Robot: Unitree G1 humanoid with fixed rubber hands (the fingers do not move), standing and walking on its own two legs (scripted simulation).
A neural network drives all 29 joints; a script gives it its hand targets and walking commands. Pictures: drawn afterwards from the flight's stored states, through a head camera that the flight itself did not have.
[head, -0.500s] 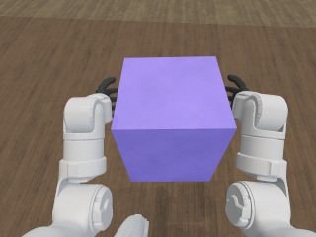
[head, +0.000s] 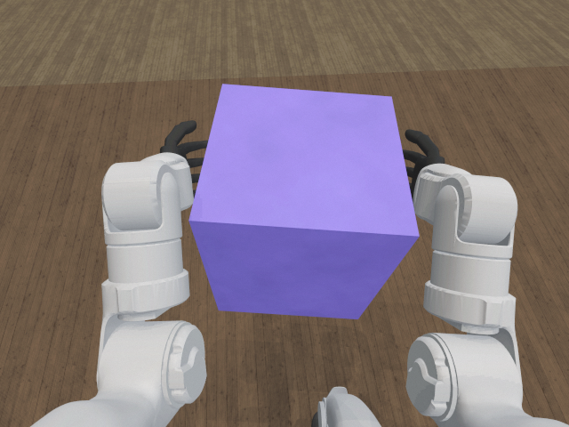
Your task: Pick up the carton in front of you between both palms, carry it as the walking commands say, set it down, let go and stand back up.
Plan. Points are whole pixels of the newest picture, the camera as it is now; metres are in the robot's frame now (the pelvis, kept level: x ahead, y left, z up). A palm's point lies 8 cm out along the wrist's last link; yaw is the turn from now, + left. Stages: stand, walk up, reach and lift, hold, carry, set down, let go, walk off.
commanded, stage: carry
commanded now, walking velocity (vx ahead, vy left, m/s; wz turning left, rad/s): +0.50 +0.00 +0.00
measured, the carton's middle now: (297, 213) +0.39 -0.03 +0.09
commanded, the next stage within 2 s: none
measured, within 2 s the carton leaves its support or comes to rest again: neither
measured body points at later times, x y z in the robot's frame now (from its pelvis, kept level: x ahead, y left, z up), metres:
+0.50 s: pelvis +0.32 +0.00 +0.02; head +0.34 +0.00 +0.47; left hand +0.70 +0.17 +0.19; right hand +0.72 -0.13 +0.19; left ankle +0.45 +0.10 -0.68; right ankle +0.20 -0.11 -0.70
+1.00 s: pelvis +0.62 -0.01 +0.06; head +0.64 -0.02 +0.51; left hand +1.00 +0.15 +0.22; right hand +1.02 -0.15 +0.22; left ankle +0.50 +0.10 -0.57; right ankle +0.69 -0.09 -0.65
